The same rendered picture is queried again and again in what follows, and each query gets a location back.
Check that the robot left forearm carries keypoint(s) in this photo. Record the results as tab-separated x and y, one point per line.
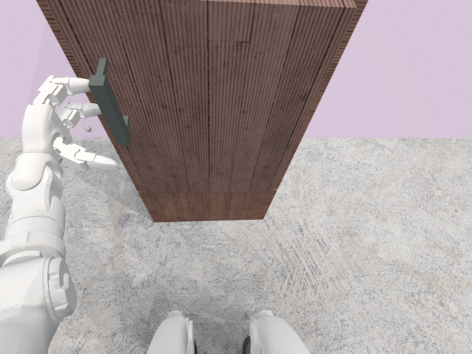
36	225

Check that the left robot hand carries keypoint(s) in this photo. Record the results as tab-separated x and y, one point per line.
42	126

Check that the handle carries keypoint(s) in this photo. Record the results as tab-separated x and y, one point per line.
107	103

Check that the left robot upper arm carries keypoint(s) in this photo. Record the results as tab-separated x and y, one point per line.
35	296

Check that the robot left thigh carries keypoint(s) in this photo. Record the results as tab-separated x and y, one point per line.
174	336

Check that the robot thigh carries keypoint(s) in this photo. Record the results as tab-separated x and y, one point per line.
272	335
174	336

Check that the cupboard door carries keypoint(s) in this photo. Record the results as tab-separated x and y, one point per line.
217	91

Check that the robot right thigh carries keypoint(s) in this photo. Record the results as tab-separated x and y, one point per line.
272	335

